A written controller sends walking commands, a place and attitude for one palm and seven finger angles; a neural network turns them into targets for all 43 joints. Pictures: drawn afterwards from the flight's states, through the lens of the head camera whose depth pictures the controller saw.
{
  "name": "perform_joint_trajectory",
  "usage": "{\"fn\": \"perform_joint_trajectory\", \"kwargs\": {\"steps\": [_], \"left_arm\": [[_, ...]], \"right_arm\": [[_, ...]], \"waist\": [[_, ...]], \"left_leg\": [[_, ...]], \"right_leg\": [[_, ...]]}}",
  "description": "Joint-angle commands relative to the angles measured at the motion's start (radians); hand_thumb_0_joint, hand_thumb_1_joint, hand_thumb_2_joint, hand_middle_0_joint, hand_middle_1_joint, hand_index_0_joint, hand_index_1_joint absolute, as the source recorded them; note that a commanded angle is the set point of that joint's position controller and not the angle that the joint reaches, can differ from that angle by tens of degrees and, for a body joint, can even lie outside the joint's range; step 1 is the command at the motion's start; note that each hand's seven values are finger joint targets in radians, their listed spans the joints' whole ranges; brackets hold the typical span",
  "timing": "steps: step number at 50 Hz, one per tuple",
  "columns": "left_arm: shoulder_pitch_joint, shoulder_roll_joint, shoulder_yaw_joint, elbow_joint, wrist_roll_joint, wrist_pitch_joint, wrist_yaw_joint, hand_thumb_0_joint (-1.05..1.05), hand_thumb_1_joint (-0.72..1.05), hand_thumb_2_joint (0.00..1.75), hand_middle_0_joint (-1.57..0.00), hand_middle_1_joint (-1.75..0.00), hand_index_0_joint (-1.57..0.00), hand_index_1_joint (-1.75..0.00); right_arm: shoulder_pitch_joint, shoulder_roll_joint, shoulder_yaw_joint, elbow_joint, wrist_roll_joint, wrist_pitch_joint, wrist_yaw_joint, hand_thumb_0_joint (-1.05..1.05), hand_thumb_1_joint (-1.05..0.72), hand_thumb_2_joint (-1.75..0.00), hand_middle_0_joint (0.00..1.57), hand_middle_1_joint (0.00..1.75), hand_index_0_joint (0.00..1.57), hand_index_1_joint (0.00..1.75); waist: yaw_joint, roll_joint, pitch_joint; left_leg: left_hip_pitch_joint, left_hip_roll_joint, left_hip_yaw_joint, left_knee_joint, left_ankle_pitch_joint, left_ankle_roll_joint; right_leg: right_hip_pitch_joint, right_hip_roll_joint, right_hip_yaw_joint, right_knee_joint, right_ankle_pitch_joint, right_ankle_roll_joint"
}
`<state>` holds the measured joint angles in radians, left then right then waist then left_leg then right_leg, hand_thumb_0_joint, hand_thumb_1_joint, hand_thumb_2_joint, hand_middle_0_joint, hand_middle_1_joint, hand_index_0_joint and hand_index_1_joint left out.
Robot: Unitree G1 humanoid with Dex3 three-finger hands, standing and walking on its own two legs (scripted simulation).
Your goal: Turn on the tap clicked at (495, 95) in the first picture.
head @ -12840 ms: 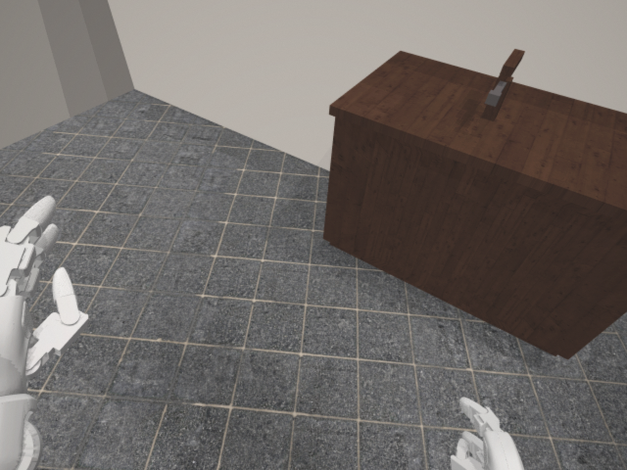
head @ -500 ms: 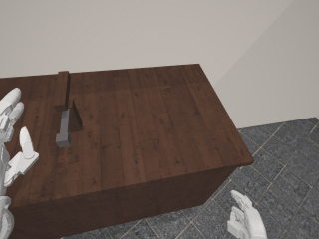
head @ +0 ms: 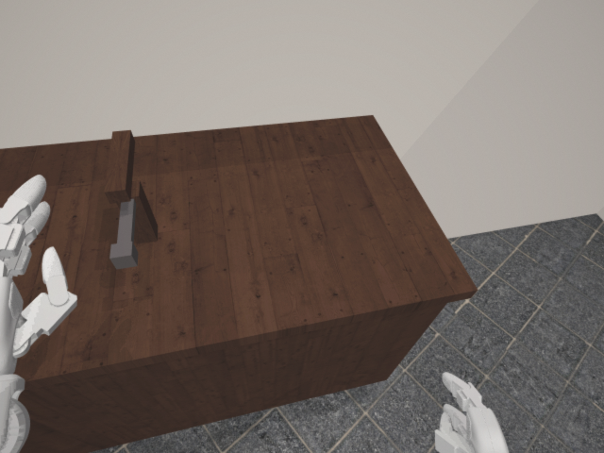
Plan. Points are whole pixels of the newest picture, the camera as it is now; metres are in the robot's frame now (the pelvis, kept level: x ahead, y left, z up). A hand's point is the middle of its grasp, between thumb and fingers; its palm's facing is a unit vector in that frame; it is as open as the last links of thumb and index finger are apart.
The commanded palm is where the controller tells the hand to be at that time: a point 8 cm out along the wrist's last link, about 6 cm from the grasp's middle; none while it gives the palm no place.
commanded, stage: come to a stop and stand still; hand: left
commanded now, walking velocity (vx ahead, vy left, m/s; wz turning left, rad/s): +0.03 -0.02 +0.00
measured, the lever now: (124, 255) +0.35 +0.29 +0.03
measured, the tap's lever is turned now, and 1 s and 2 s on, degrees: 0 0 0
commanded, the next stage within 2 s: look again from close up in 0.86 s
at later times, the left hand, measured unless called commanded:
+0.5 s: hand (78, 277) +0.24 +0.25 +0.15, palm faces +0.34 -0.84 -0.42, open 7.4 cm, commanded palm +0.18 +0.28 +0.17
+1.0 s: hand (74, 279) +0.23 +0.25 +0.16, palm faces +0.37 -0.86 -0.35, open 7.4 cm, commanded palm +0.18 +0.28 +0.17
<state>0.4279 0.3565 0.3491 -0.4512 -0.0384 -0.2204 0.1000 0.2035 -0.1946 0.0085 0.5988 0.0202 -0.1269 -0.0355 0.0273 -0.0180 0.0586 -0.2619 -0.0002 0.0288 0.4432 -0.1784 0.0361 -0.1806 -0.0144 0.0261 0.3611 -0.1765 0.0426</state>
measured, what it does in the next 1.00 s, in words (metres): stands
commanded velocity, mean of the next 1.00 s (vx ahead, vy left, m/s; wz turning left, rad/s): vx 0.00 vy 0.00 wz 0.00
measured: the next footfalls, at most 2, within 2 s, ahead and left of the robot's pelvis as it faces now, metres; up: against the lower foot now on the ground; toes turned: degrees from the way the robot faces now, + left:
none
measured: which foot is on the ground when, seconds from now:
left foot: down 0.00-1.00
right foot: down 0.00-1.00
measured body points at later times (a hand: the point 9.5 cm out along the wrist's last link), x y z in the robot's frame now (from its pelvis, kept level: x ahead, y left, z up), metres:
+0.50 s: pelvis +0.02 +0.00 +0.00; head +0.06 +0.03 +0.44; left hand +0.22 +0.30 +0.17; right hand +0.18 -0.22 -0.08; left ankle +0.04 +0.09 -0.74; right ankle +0.01 -0.15 -0.74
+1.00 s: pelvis +0.01 +0.00 +0.00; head +0.04 +0.03 +0.45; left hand +0.21 +0.29 +0.18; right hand +0.20 -0.22 -0.07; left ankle +0.04 +0.09 -0.74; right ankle +0.01 -0.15 -0.74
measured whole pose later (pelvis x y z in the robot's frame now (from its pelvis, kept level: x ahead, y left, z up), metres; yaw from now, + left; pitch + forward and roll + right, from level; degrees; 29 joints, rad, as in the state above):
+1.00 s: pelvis +0.01 +0.00 +0.00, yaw +0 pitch +0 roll -1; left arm 0.41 0.37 0.36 -0.49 -0.05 -0.23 0.10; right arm 0.18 -0.19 0.02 0.58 0.01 -0.13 -0.03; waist 0.04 -0.04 0.06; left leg -0.25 0.00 0.04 0.45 -0.20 0.04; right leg -0.17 -0.02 0.03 0.37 -0.20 0.04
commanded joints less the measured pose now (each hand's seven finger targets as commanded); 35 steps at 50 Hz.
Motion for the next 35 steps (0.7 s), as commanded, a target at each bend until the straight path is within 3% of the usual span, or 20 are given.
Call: {"fn": "perform_joint_trajectory", "kwargs": {"steps": [1, 3, 4, 5, 6, 7, 8, 10, 11, 13, 15, 17, 18, 19, 23, 25, 28, 29, 32, 35], "left_arm": [[-0.068, 0.163, 0.101, -0.215, -0.007, -0.068, 0.020, 0.00, 0.90, 0.90, -0.20, -0.30, -0.20, -0.30], [-0.068, 0.180, 0.115, -0.227, -0.005, -0.067, 0.020, 0.00, 0.90, 0.90, -0.20, -0.30, -0.20, -0.30], [-0.059, 0.158, 0.097, -0.202, -0.008, -0.066, 0.017, 0.00, 0.90, 0.90, -0.20, -0.30, -0.20, -0.30], [-1.107, 0.980, 0.682, -0.467, 0.151, -0.165, 0.010, 0.00, 0.90, 0.90, -0.20, -0.30, -0.20, -0.30], [-0.522, 0.318, 0.249, 0.130, 0.040, -0.126, -0.032, 0.00, 0.90, 0.90, -0.20, -0.30, -0.20, -0.30], [-0.216, 0.264, 0.208, 0.075, 0.003, -0.117, -0.025, 0.00, 0.90, 0.90, -0.20, -0.30, -0.20, -0.30], [-0.127, 0.095, 0.081, 0.101, -0.011, -0.091, -0.026, 0.00, 0.90, 0.90, -0.20, -0.30, -0.20, -0.30], [-0.162, 0.128, 0.051, -0.104, -0.013, -0.116, -0.030, 0.00, 0.90, 0.90, -0.20, -0.30, -0.20, -0.30], [-0.126, 0.125, 0.036, -0.138, -0.012, -0.120, -0.028, 0.00, 0.90, 0.90, -0.20, -0.30, -0.20, -0.30], [-0.038, 0.138, 0.042, -0.156, -0.012, -0.112, -0.015, 0.00, 0.90, 0.90, -0.20, -0.30, -0.20, -0.30], [-0.049, 0.206, 0.108, -0.187, -0.010, -0.119, -0.006, 0.00, 0.90, 0.90, -0.20, -0.30, -0.20, -0.30], [-0.061, 0.251, 0.176, -0.188, -0.020, -0.127, 0.000, 0.00, 0.90, 0.90, -0.20, -0.30, -0.20, -0.30], [-0.097, 0.316, 0.239, -0.219, -0.020, -0.128, 0.009, 0.00, 0.90, 0.90, -0.20, -0.30, -0.20, -0.30], [-0.104, 0.276, 0.219, -0.201, -0.027, -0.134, 0.005, 0.00, 0.90, 0.90, -0.20, -0.30, -0.20, -0.30], [-0.159, 0.255, 0.191, -0.253, -0.029, -0.138, 0.003, 0.00, 0.90, 0.90, -0.20, -0.30, -0.20, -0.30], [-0.145, 0.210, 0.139, -0.267, -0.026, -0.137, 0.000, 0.00, 0.90, 0.90, -0.20, -0.30, -0.20, -0.30], [-0.084, 0.167, 0.098, -0.264, -0.018, -0.121, 0.006, 0.00, 0.90, 0.90, -0.20, -0.30, -0.20, -0.30], [-0.062, 0.150, 0.081, -0.236, -0.017, -0.113, 0.005, 0.00, 0.90, 0.90, -0.20, -0.30, -0.20, -0.30], [-0.048, 0.159, 0.096, -0.204, -0.013, -0.098, 0.008, 0.00, 0.90, 0.90, -0.20, -0.30, -0.20, -0.30], [-0.055, 0.182, 0.125, -0.179, -0.020, -0.088, 0.009, 0.00, 0.90, 0.90, -0.20, -0.30, -0.20, -0.30]], "right_arm": [[-0.098, -0.129, -0.048, -0.162, -0.002, -0.062, -0.012, 0.00, -0.90, -0.90, 0.20, 0.30, 0.20, 0.30], [-0.108, -0.127, -0.048, -0.157, 0.001, -0.064, -0.011, 0.00, -0.90, -0.90, 0.20, 0.30, 0.20, 0.30], [-0.101, -0.127, -0.044, -0.158, -0.003, -0.060, -0.011, 0.00, -0.90, -0.90, 0.20, 0.30, 0.20, 0.30], [-0.013, -0.158, -0.046, -0.154, -0.061, -0.092, 0.001, 0.00, -0.90, -0.90, 0.20, 0.30, 0.20, 0.30], [-0.076, -0.035, -0.010, -0.083, -0.022, -0.088, -0.006, 0.00, -0.90, -0.90, 0.20, 0.30, 0.20, 0.30], [-0.057, -0.113, -0.063, -0.128, -0.015, -0.102, -0.004, 0.00, -0.90, -0.90, 0.20, 0.30, 0.20, 0.30], [-0.059, -0.117, -0.071, -0.143, 0.007, -0.108, 0.015, 0.00, -0.90, -0.90, 0.20, 0.30, 0.20, 0.30], [-0.058, -0.139, -0.071, -0.145, 0.003, -0.112, 0.035, 0.00, -0.90, -0.90, 0.20, 0.30, 0.20, 0.30], [-0.068, -0.136, -0.065, -0.151, 0.003, -0.113, 0.044, 0.00, -0.90, -0.90, 0.20, 0.30, 0.20, 0.30], [-0.096, -0.119, -0.050, -0.165, 0.015, -0.115, 0.052, 0.00, -0.90, -0.90, 0.20, 0.30, 0.20, 0.30], [-0.077, -0.125, -0.055, -0.171, 0.007, -0.113, 0.042, 0.00, -0.90, -0.90, 0.20, 0.30, 0.20, 0.30], [-0.077, -0.124, -0.056, -0.171, 0.001, -0.110, 0.026, 0.00, -0.90, -0.90, 0.20, 0.30, 0.20, 0.30], [-0.098, -0.125, -0.050, -0.166, 0.004, -0.105, 0.019, 0.00, -0.90, -0.90, 0.20, 0.30, 0.20, 0.30], [-0.090, -0.120, -0.049, -0.166, -0.002, -0.102, 0.011, 0.00, -0.90, -0.90, 0.20, 0.30, 0.20, 0.30], [-0.101, -0.113, -0.042, -0.159, 0.002, -0.113, -0.001, 0.00, -0.90, -0.90, 0.20, 0.30, 0.20, 0.30], [-0.081, -0.121, -0.047, -0.154, -0.003, -0.120, 0.004, 0.00, -0.90, -0.90, 0.20, 0.30, 0.20, 0.30], [-0.092, -0.121, -0.047, -0.145, 0.000, -0.123, 0.014, 0.00, -0.90, -0.90, 0.20, 0.30, 0.20, 0.30], [-0.076, -0.128, -0.049, -0.140, -0.006, -0.115, 0.017, 0.00, -0.90, -0.90, 0.20, 0.30, 0.20, 0.30], [-0.073, -0.134, -0.056, -0.143, -0.005, -0.096, 0.016, 0.00, -0.90, -0.90, 0.20, 0.30, 0.20, 0.30], [-0.090, -0.128, -0.051, -0.156, -0.004, -0.071, 0.007, 0.00, -0.90, -0.90, 0.20, 0.30, 0.20, 0.30]], "waist": [[-0.004, 0.088, -0.146], [-0.006, 0.092, -0.149], [-0.006, 0.078, -0.139], [0.014, -0.036, -0.018], [-0.015, -0.057, -0.184], [0.031, 0.030, -0.140], [0.014, 0.183, -0.195], [0.012, 0.252, -0.203], [0.018, 0.221, -0.179], [0.026, 0.117, -0.149], [0.023, -0.044, -0.144], [0.017, -0.114, -0.145], [0.015, -0.060, -0.147], [0.010, -0.036, -0.156], [0.006, 0.113, -0.210], [0.006, 0.145, -0.239], [0.007, 0.145, -0.248], [0.005, 0.107, -0.241], [0.002, 0.052, -0.207], [-0.001, 0.042, -0.174]], "left_leg": [[0.033, 0.066, -0.061, -0.129, -0.110, -0.016], [0.044, 0.070, -0.064, -0.129, -0.088, -0.019], [0.033, 0.069, -0.063, -0.133, -0.096, -0.018], [-0.120, 0.107, -0.024, 0.018, -0.083, -0.006], [0.082, 0.047, -0.052, -0.022, 0.023, -0.002], [0.112, 0.051, -0.024, -0.031, 0.012, -0.024], [0.158, 0.055, 0.000, -0.045, 0.020, -0.025], [0.087, 0.083, -0.054, -0.104, -0.026, -0.014], [0.034, 0.093, -0.066, -0.127, -0.062, -0.011], [-0.013, 0.098, -0.069, -0.143, -0.119, -0.005], [-0.022, 0.078, -0.068, -0.114, -0.107, -0.012], [0.010, 0.058, -0.060, -0.082, -0.054, -0.018], [0.028, 0.055, -0.056, -0.085, -0.034, -0.021], [0.024, 0.055, -0.061, -0.085, -0.020, -0.017], [0.121, 0.066, -0.047, -0.048, 0.157, -0.016], [0.152, 0.074, -0.049, -0.033, 0.236, -0.017], [0.184, 0.081, -0.039, -0.017, 0.326, -0.024], [0.161, 0.080, -0.039, -0.018, 0.321, -0.025], [0.124, 0.079, -0.042, -0.028, 0.253, -0.031], [0.084, 0.070, -0.040, -0.051, 0.166, -0.031]], "right_leg": [[0.046, 0.000, 0.002, -0.037, 0.036, -0.042], [0.045, 0.000, 0.000, -0.033, 0.050, -0.043], [0.041, 0.002, -0.004, -0.038, 0.039, -0.041], [-0.102, -0.061, 0.062, -0.053, 0.019, -0.065], [-0.127, -0.070, 0.067, -0.023, -0.042, -0.089], [-0.083, -0.041, 0.121, -0.074, 0.013, -0.088], [-0.032, -0.045, 0.097, -0.010, 0.051, -0.094], [0.013, -0.028, 0.050, 0.059, 0.020, -0.075], [0.036, -0.017, 0.035, 0.072, 0.011, -0.066], [0.055, -0.011, 0.012, 0.069, 0.002, -0.053], [0.048, -0.010, 0.020, 0.030, 0.011, -0.045], [0.020, -0.019, 0.037, 0.002, 0.033, -0.045], [0.010, -0.020, 0.036, 0.005, 0.043, -0.045], [0.026, -0.024, 0.026, 0.015, 0.058, -0.046], [0.034, -0.031, 0.030, 0.042, 0.181, -0.052], [0.043, -0.032, 0.021, 0.050, 0.216, -0.053], [0.042, -0.028, 0.010, 0.049, 0.261, -0.051], [0.048, -0.023, 0.004, 0.039, 0.269, -0.048], [0.044, -0.027, 0.025, 0.023, 0.266, -0.050], [0.040, -0.024, 0.025, -0.001, 0.225, -0.048]]}}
